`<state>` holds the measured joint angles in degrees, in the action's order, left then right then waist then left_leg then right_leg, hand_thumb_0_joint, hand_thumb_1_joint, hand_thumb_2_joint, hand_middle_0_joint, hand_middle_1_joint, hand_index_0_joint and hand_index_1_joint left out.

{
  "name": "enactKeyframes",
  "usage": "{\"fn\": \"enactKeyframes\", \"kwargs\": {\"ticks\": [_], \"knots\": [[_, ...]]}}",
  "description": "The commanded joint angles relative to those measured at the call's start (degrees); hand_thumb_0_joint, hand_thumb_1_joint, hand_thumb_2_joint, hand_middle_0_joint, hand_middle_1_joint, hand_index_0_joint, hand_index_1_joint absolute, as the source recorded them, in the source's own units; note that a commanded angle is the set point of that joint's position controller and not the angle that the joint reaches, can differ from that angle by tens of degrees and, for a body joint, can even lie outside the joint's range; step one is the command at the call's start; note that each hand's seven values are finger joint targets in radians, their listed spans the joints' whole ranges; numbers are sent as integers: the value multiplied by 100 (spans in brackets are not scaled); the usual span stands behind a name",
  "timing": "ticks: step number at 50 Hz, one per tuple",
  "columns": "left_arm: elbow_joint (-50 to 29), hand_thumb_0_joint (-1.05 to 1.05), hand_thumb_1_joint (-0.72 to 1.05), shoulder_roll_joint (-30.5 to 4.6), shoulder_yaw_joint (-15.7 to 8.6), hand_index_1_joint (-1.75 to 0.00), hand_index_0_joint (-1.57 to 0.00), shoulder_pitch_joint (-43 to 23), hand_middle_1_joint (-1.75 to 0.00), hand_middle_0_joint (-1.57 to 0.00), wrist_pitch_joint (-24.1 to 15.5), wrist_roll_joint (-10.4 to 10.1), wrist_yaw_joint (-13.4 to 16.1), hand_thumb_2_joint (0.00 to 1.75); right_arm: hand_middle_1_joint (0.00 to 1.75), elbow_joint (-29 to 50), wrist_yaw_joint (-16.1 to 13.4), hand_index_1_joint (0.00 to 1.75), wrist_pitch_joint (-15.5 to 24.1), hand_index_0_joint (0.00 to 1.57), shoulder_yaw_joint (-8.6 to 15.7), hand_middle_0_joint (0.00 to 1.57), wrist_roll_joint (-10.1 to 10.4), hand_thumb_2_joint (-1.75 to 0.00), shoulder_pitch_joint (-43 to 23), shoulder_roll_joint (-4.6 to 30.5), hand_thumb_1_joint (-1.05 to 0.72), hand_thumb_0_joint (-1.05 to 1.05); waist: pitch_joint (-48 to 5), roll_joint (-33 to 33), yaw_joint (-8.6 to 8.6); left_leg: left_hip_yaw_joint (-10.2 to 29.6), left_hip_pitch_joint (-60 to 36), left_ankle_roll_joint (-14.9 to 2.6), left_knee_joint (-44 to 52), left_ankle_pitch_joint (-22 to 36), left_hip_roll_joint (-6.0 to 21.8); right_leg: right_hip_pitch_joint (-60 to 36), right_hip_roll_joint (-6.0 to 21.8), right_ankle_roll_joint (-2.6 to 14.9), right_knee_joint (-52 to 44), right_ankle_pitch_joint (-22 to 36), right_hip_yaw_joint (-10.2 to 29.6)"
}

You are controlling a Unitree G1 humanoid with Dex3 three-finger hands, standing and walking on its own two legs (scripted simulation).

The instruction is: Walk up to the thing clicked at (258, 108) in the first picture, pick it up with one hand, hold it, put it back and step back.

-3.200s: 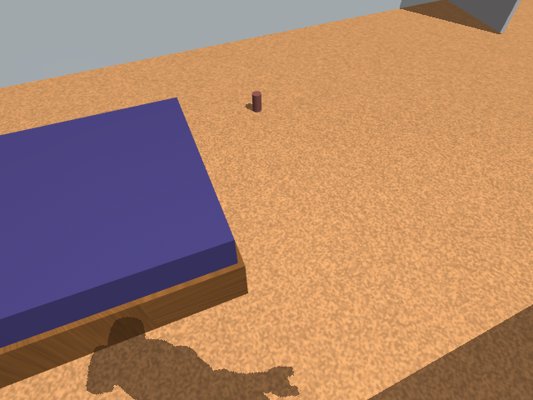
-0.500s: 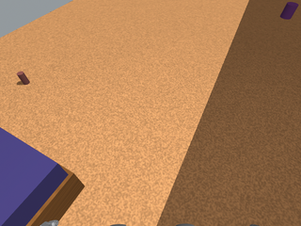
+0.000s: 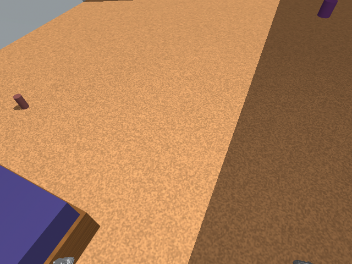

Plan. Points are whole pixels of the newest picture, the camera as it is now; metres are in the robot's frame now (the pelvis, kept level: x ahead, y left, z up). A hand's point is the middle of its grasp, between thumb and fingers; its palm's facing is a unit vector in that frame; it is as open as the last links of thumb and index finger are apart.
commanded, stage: stand
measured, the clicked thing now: (21, 101) +1.33 +1.28 -0.72
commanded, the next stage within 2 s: none
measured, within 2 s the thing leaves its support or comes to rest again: neither
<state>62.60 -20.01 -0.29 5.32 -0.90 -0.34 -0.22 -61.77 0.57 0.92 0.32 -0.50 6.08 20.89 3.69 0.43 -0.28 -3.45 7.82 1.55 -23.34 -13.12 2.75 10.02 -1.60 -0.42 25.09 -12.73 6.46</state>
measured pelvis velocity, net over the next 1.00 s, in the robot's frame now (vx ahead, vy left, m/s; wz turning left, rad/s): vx -0.01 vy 0.01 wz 0.05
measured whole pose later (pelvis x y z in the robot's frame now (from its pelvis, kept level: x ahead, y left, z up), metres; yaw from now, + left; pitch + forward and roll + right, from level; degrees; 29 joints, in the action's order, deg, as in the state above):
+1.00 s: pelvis -0.01 +0.01 +0.01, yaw +3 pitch -2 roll +0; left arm 65.1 -20.1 0.2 7.6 -0.7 0.6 -0.4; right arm -65.4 0.8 0.3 0.7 -0.9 6.3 20.2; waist 3.5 -0.2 -0.2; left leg -1.2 7.3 0.6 -18.8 -9.3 1.0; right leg 7.6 0.4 -1.6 18.8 -9.0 4.2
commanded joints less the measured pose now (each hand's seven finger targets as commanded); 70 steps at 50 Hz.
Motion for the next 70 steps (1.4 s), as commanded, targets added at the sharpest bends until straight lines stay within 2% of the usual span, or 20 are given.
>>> {"fn": "enactKeyframes", "kwargs": {"ticks": [1,2,9,12,16,19,21,28,30,32,34,37,39,40,46,47,51,60,64,70], "knots": [[-196,0,90,-1211,-228,-30,-20,-311,-30,-20,-122,51,69,90,30,248,-89,30,126,20,243,20,6,-90,-337,1203,-90,0,-528,-1,13,620,-161,-278,577,1103,577,-278,678,144,-441,1696,316],[-179,0,90,-1217,-230,-30,-20,-328,-30,-20,-124,55,72,90,30,232,-92,30,125,20,255,20,11,-90,-351,1217,-90,0,-638,-18,2,612,-246,-271,560,1204,582,-377,703,129,-444,1803,292],[-79,0,90,-1244,-216,-30,-20,-415,-30,-20,-105,61,71,90,30,83,-74,30,100,20,240,20,-2,-90,-389,1159,-90,0,-531,-21,-23,639,-280,-232,774,653,530,-271,707,121,-742,1203,266],[-72,0,90,-1204,-204,-30,-20,-400,-30,-20,-121,61,65,90,30,63,-69,30,117,20,247,20,-8,-90,-416,1172,-90,0,-662,54,-11,631,-351,-234,739,885,556,-355,738,114,-748,1406,242],[-56,0,90,-1247,-208,-30,-20,-421,-30,-20,-120,65,68,90,30,29,-69,30,108,20,244,20,-10,-90,-395,1136,-90,0,-621,31,-38,639,-371,-221,778,720,537,-275,759,122,-839,1213,261],[-64,0,90,-1216,-200,-30,-20,-397,-30,-20,-117,73,71,90,30,14,-76,30,118,20,255,20,-15,-90,-406,1154,-90,0,-791,50,-29,640,-474,-230,735,1134,576,-417,785,122,-747,1554,199],[-44,0,90,-1217,-184,-30,-20,-361,-30,-20,-130,74,74,90,30,5,-72,30,111,20,257,20,-2,-90,-395,1142,-90,0,-825,-4,-45,632,-568,-245,676,1182,569,-356,795,111,-772,1593,185],[-14,0,90,-1211,-170,-30,-20,-242,-30,-20,-108,70,74,90,30,-34,-63,30,67,20,264,20,-6,-90,-376,1156,-90,0,-434,-25,-19,696,-359,-251,824,428,530,-93,755,118,-956,852,204],[-30,0,90,-1225,-165,-30,-20,-255,-30,-20,-116,75,78,90,30,-14,-54,30,70,20,276,20,-9,-90,-388,1166,-90,0,-514,-6,-39,692,-369,-259,806,548,523,-147,778,124,-942,940,200],[-25,0,90,-1209,-168,-30,-20,-226,-30,-20,-110,78,72,90,30,-38,-51,30,73,20,261,20,-16,-90,-331,1144,-90,0,-340,12,-25,733,-151,-259,908,241,522,-149,756,112,-964,741,199],[-26,0,90,-1213,-168,-30,-20,-156,-30,-20,-113,94,70,90,30,-5,-49,30,70,20,278,20,-14,-90,-389,1155,-90,0,-448,-5,-8,736,-265,-276,875,311,523,-147,767,112,-941,773,188],[-24,0,90,-1219,-177,-30,-20,-109,-30,-20,-107,87,58,90,30,-27,-41,30,64,20,279,20,-13,-90,-329,1175,-90,0,-324,29,-1,786,-137,-286,960,-107,516,-64,749,112,-1009,434,185],[-29,0,90,-1222,-176,-30,-20,-76,-30,-20,-115,97,52,90,30,-8,-36,30,73,20,285,20,-12,-90,-366,1156,-90,0,-398,-26,5,794,-223,-292,919,76,519,-91,766,124,-975,590,181],[-23,0,90,-1226,-187,-30,-20,-73,-30,-20,-110,103,59,90,30,-15,-38,30,69,20,284,20,-8,-90,-326,1151,-90,0,-350,-27,-9,821,-140,-289,954,-75,511,-75,752,114,-983,475,173],[-86,0,90,-1227,-172,-30,-20,-60,-30,-20,-133,92,66,90,30,-5,-34,30,66,20,288,20,-9,-90,-287,1162,-90,0,-509,-80,-19,754,-325,-307,775,395,494,-105,804,123,-964,747,199],[-81,0,90,-1226,-168,-30,-20,-39,-30,-20,-127,94,63,90,30,-13,-39,30,64,20,277,20,-12,-90,-280,1138,-90,0,-435,-55,-16,767,-212,-289,821,236,475,-88,787,115,-993,663,195],[-85,0,90,-1221,-174,-30,-20,-7,-30,-20,-101,74,62,90,30,-14,-49,30,81,20,267,20,-9,-90,-298,1180,-90,0,-488,33,27,796,-239,-283,842,442,503,-172,785,135,-879,761,162],[-106,0,90,-1220,-152,-30,-20,14,-30,-20,-99,79,62,90,30,-27,-46,30,75,20,243,20,8,-90,-230,1162,-90,0,-411,-26,8,792,-236,-279,814,454,477,-95,790,143,-909,728,160],[-141,0,90,-1276,-169,-30,-20,-10,-30,-20,-117,81,78,90,30,3,-55,30,74,20,265,20,8,-90,-246,1181,-90,0,-642,-70,-17,762,-423,-295,689,933,500,-243,829,130,-837,1178,134],[-131,0,90,-1208,-151,-30,-20,-8,-30,-20,-92,83,79,90,30,11,-66,30,78,20,228,20,4,-90,-239,1153,-90,0,-488,15,17,757,-261,-292,754,928,503,-306,822,111,-854,1184,83]]}}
